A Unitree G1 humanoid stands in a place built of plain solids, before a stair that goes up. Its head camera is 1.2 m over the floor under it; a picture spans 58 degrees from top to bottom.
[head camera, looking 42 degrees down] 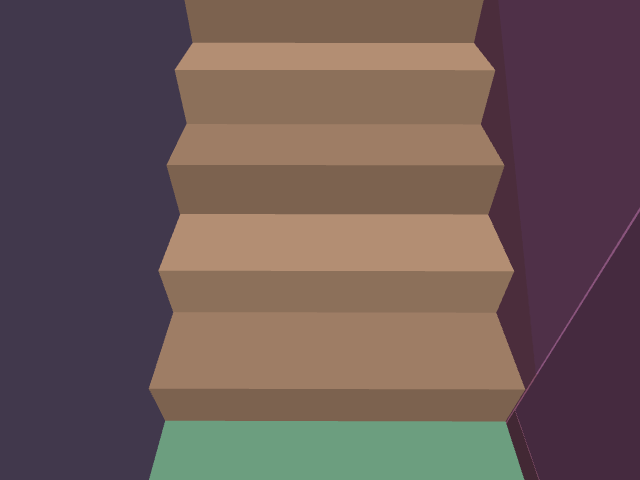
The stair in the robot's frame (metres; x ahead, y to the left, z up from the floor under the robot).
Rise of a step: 0.18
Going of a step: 0.25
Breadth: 0.97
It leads straight ahead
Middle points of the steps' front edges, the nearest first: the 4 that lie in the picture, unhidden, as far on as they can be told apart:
0.56 -0.04 0.18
0.81 -0.04 0.36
1.06 -0.04 0.53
1.31 -0.05 0.71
